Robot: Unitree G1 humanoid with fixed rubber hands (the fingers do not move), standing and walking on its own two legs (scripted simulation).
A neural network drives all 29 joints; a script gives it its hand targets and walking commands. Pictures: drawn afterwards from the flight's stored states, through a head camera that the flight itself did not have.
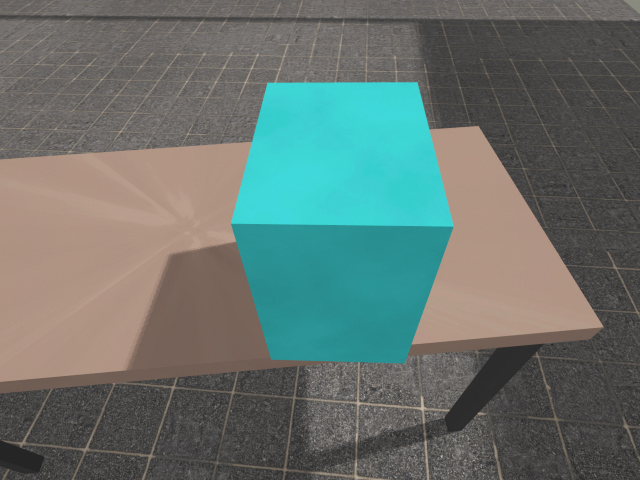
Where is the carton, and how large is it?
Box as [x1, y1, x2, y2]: [231, 82, 453, 362]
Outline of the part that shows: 417,82 267,83 231,225 271,359 404,362 453,226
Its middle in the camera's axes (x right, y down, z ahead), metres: +0.03 -0.02 +0.53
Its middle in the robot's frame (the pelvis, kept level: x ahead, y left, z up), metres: +0.43 +0.01 +0.07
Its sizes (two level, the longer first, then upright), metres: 0.255 0.197 0.297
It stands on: a table, 0.70 m high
